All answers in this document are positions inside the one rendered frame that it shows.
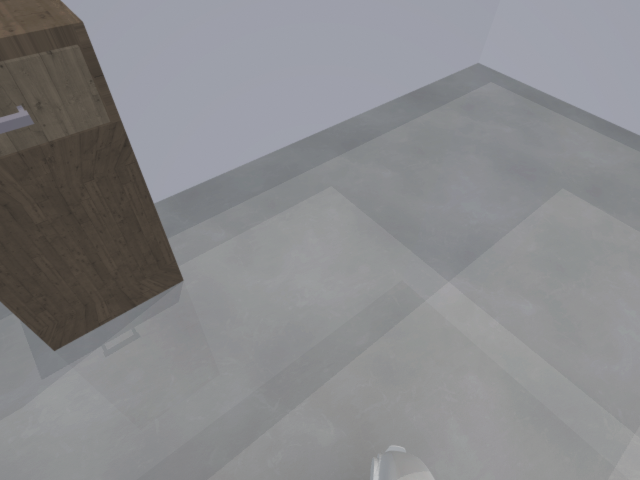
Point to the robot right shin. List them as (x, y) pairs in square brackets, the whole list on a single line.
[(396, 448)]

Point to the handle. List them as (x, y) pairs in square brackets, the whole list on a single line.
[(15, 121)]

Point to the cabinet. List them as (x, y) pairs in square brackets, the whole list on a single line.
[(81, 241)]

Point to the right robot thigh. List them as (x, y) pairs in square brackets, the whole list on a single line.
[(396, 465)]

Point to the drawer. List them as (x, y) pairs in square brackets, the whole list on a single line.
[(58, 92)]

